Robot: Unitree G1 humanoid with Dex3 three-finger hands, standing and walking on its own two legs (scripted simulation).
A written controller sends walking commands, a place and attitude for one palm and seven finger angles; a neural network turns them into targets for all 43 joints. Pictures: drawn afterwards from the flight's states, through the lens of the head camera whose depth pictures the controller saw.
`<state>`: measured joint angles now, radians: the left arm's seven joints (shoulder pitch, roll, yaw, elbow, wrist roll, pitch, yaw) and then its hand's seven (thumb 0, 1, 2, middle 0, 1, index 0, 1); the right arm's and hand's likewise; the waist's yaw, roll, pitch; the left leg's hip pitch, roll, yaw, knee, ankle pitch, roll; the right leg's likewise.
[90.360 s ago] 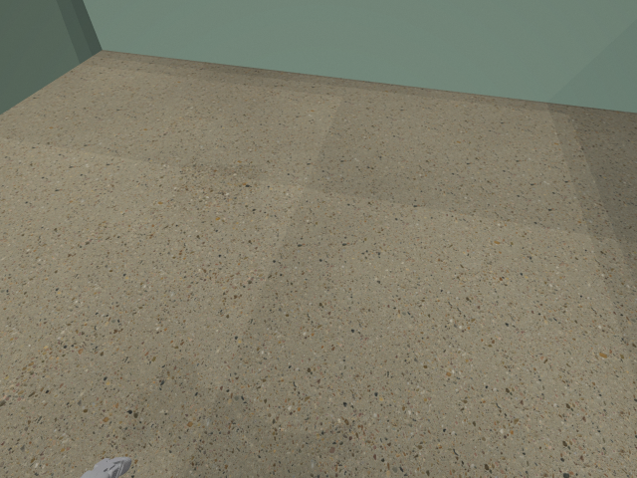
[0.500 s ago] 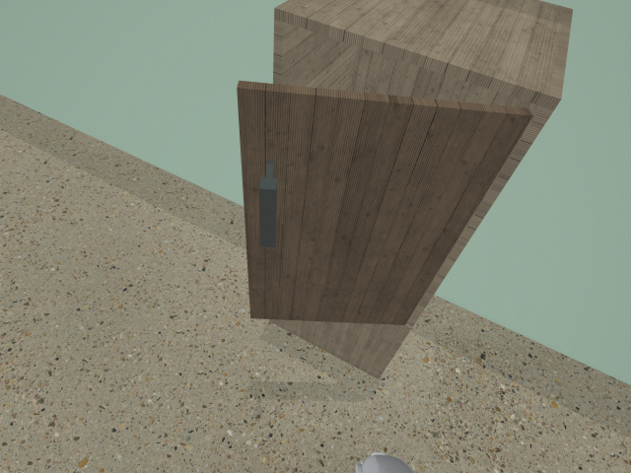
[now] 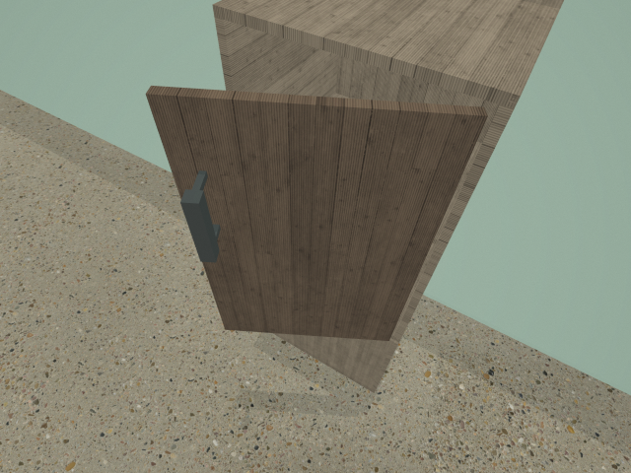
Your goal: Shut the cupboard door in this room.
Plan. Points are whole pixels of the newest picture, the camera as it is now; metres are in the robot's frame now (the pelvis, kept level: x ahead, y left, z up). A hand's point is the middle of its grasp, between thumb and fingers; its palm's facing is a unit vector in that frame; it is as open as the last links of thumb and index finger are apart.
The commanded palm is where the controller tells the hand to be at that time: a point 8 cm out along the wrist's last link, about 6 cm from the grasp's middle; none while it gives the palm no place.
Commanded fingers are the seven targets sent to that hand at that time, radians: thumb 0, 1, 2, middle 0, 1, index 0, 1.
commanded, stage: come to a stop and stand still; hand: left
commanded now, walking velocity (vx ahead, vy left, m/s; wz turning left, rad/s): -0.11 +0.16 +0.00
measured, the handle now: (205, 217) +0.42 +0.18 +0.07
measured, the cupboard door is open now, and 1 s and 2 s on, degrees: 27 27 27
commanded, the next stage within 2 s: none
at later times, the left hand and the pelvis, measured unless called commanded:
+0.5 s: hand out of the picture -0.01 +0.23 -0.17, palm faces +0.03 -0.97 -0.24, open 7.4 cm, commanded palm none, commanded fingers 0.00 0.90 0.90 -0.20 -0.30 -0.20 -0.30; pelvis -0.02 +0.04 +0.00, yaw -1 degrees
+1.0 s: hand out of the picture -0.02 +0.22 -0.17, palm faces +0.02 -0.99 -0.15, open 7.4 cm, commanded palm none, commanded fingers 0.00 0.90 0.90 -0.20 -0.30 -0.20 -0.30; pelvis +0.00 +0.07 +0.01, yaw -1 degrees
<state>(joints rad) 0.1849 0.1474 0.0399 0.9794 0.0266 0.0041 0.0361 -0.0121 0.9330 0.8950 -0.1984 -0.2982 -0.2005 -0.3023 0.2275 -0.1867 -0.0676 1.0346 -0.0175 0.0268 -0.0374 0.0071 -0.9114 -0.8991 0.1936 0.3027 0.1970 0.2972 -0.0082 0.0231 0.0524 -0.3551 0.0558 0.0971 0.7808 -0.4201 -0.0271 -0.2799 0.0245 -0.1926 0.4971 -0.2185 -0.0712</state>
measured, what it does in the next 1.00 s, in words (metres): steps on the spot: left foot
